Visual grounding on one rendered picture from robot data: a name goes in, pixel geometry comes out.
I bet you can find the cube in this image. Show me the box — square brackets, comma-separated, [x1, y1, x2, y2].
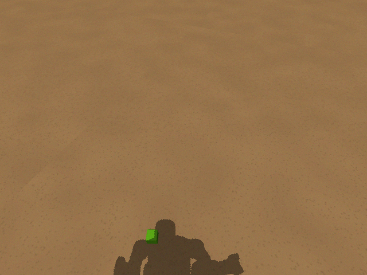
[146, 229, 159, 244]

